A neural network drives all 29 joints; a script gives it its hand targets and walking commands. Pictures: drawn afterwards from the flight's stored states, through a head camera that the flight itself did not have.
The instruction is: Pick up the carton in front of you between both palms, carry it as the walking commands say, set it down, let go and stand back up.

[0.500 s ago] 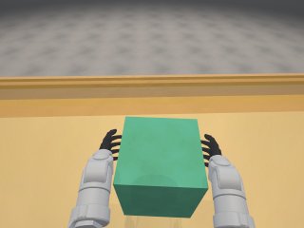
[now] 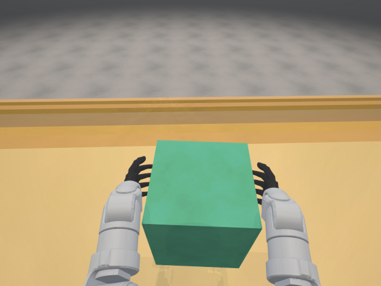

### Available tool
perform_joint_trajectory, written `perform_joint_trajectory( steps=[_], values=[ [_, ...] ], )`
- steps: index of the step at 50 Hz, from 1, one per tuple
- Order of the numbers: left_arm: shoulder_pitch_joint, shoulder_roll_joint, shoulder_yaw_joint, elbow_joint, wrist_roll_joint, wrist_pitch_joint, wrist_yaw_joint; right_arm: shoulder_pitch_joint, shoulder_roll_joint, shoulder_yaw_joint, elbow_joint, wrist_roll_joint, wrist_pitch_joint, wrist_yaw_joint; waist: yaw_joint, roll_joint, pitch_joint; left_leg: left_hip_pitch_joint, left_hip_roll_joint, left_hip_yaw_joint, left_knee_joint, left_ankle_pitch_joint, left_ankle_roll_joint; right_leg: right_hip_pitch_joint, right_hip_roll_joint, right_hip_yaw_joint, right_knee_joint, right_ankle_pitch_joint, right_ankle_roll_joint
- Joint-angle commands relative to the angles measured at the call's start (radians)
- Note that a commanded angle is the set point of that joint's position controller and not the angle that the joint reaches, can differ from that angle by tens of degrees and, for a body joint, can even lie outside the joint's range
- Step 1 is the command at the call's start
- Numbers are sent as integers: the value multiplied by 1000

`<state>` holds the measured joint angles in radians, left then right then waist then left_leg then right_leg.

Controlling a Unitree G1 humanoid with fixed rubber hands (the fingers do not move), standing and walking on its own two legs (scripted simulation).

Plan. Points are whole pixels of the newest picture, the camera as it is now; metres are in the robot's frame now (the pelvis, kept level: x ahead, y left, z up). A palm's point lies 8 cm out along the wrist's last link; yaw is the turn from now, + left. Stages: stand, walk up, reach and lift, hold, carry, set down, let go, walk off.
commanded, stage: hold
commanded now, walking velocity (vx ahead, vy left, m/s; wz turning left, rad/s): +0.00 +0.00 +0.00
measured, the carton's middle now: (199, 206) +0.30 +0.00 -0.02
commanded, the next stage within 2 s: carry in 0.18 s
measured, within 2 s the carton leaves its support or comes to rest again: neither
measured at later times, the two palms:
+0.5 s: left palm (128, 158) +0.36 +0.17 +0.08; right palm (258, 163) +0.36 -0.13 +0.08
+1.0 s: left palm (138, 95) +0.59 +0.19 +0.10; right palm (239, 103) +0.57 -0.11 +0.10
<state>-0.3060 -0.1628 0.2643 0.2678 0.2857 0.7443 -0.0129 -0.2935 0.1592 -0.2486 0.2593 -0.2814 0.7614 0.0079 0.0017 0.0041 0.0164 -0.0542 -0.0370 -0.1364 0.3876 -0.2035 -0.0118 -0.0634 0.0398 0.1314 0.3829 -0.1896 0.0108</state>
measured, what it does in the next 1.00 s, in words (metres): walks ahead: left foot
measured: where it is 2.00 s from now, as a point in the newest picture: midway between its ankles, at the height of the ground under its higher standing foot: (192, 175)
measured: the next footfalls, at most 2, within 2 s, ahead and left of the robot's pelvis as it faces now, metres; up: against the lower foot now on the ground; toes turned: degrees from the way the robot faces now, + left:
left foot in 0.78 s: +0.31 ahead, +0.13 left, +0.00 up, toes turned +11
right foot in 1.22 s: +0.68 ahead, -0.06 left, +0.00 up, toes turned -10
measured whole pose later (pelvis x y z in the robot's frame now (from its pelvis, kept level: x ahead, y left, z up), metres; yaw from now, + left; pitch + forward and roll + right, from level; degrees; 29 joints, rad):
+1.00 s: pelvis +0.33 +0.05 +0.00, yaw -1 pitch +5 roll -1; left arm -0.08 -0.13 0.08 -0.47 0.04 1.25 0.13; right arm -0.06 0.13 -0.07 -0.49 -0.06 1.25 -0.13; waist -0.03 0.02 -0.14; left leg -0.17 0.02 0.21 0.35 -0.28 0.06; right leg -0.56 -0.09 -0.11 1.00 -0.30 -0.01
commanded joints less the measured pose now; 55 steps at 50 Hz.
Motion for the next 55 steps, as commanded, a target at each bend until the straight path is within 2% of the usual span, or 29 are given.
perform_joint_trajectory(
  steps=[1,8,9,11,12,15,17,19,20,21,22,23,24,25,27,28,29,30,31,33,36,39,40,41,42,44,45,48,55],
  values=[
    [-507,-918,-553,9,-254,-18,-236,-550,912,556,-27,262,-39,233,1,-2,-209,0,-52,73,-73,64,-1,48,50,-69,-65,57,3],
    [-483,-916,-555,-3,-255,-17,-235,-526,911,558,-39,264,-36,230,0,-2,-218,15,-53,72,-73,115,-5,63,52,-69,-66,109,6],
    [-489,-909,-563,-23,-264,-13,-234,-545,901,565,-62,269,-32,229,1,-17,-219,-113,107,31,8,-10,15,-61,-117,-31,10,-27,-7],
    [-492,-911,-586,-60,-282,-7,-225,-545,906,583,-94,286,-27,223,2,-21,-227,-175,82,12,-11,-373,24,-139,-106,8,-48,-423,-26],
    [-507,-916,-606,-90,-293,-1,-219,-558,909,607,-121,304,-20,219,1,-30,-210,-223,76,17,6,-462,26,-164,-113,26,-59,-528,-37],
    [-490,-912,-670,-183,-333,34,-194,-563,914,679,-216,350,17,200,7,-94,-271,-256,46,125,162,-250,9,-134,-178,76,-77,-431,-73],
    [-475,-895,-711,-256,-358,79,-172,-553,906,727,-280,382,60,184,3,-132,-314,-248,26,179,139,-222,11,-129,-204,86,-77,-439,-97],
    [-476,-877,-750,-321,-389,137,-149,-558,883,755,-337,414,114,163,-1,-68,-288,-169,69,137,40,-290,30,-241,-172,7,-2,-461,-76],
    [-473,-862,-763,-351,-402,168,-137,-538,863,757,-351,420,143,150,-8,54,-265,-103,163,-2,-39,-363,61,-348,-120,-87,137,-396,-40],
    [-475,-848,-774,-377,-414,200,-125,-498,837,749,-356,416,172,134,-20,218,-254,-9,279,-193,-140,-380,117,-482,-59,-207,336,-292,0],
    [-482,-833,-799,-409,-438,231,-116,-457,820,748,-369,414,198,116,-23,278,-198,62,346,-300,-151,-229,176,-612,-52,-244,327,-318,8],
    [-477,-833,-830,-445,-470,256,-107,-428,805,753,-412,419,225,96,-26,230,-189,80,351,-285,-124,-67,202,-621,-64,-242,284,-349,-2],
    [-454,-839,-845,-469,-497,278,-98,-410,806,761,-462,430,251,80,-25,182,-223,87,337,-220,-88,53,195,-564,-60,-248,213,-319,-7],
    [-415,-845,-854,-496,-516,298,-89,-387,806,776,-515,443,273,66,-19,146,-274,76,303,-123,-42,127,167,-454,-41,-282,130,-212,-7],
    [-326,-849,-863,-549,-529,335,-69,-323,809,808,-596,470,314,51,-6,101,-383,-128,209,86,99,64,88,-47,-42,-294,-2,-70,-14],
    [-269,-844,-861,-570,-522,350,-58,-314,803,823,-639,485,335,51,16,-11,-415,-296,144,195,271,35,48,142,-152,-126,-77,-136,-57],
    [-227,-818,-846,-588,-496,362,-46,-332,814,847,-684,510,359,54,26,-243,-388,-574,84,267,459,-86,6,300,-351,165,-80,-38,-160],
    [-199,-842,-838,-602,-486,380,-37,-351,808,867,-714,534,378,57,34,-299,-319,-766,66,245,506,-329,12,357,-448,291,-98,167,-246],
    [-194,-853,-832,-651,-493,396,-32,-355,818,881,-742,561,392,61,37,-200,-284,-810,96,211,530,-420,22,358,-464,267,-87,296,-268],
    [-195,-874,-852,-752,-517,417,-26,-290,847,881,-779,586,408,63,35,-96,-297,-790,119,210,424,-374,27,339,-429,151,-96,228,-220],
    [-190,-858,-886,-839,-554,441,-29,-211,849,860,-816,569,422,49,23,-156,-305,-513,57,303,205,-132,21,156,-324,-85,-107,194,-131],
    [-178,-786,-903,-873,-585,466,-27,-142,792,822,-822,531,439,24,-6,-77,-362,28,9,409,63,35,35,-170,-230,-280,95,116,-62],
    [-185,-749,-896,-878,-589,476,-25,-119,761,804,-818,520,448,16,-22,12,-395,217,110,272,48,-56,60,-328,-195,-333,276,42,-27],
    [-223,-717,-889,-906,-600,493,-26,-122,729,783,-806,500,453,5,-35,280,-379,260,384,-248,-149,-204,157,-532,-73,-358,582,-165,25],
    [-244,-701,-894,-901,-615,507,-27,-144,722,773,-805,496,462,-4,-36,277,-330,287,480,-409,-177,-96,266,-685,-65,-245,740,-340,3],
    [-231,-723,-884,-859,-615,516,-34,-193,749,796,-838,514,475,-6,-28,81,-309,219,459,-285,-137,88,263,-740,-161,-165,856,-301,-32],
    [-214,-749,-875,-833,-610,516,-37,-219,765,811,-846,528,478,-2,-25,18,-317,186,435,-211,-156,88,229,-725,-183,-155,820,-235,-36],
    [-155,-799,-850,-778,-559,504,-31,-236,803,861,-848,570,480,20,-22,56,-291,129,354,3,-198,185,152,-657,-163,-210,618,-98,-24],
    [-91,-814,-842,-763,-486,477,-18,-188,786,871,-810,587,465,63,-23,144,-181,98,259,235,-197,418,123,-547,-82,-355,206,94,-19]
  ],
)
